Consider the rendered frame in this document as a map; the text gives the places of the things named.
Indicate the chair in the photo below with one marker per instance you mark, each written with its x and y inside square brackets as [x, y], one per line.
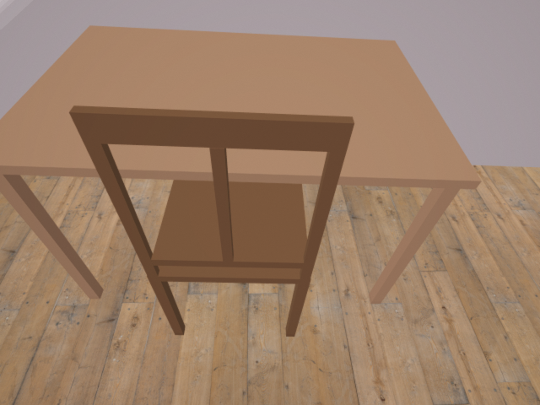
[222, 231]

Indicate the table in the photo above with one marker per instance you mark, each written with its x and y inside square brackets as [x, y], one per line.
[399, 137]

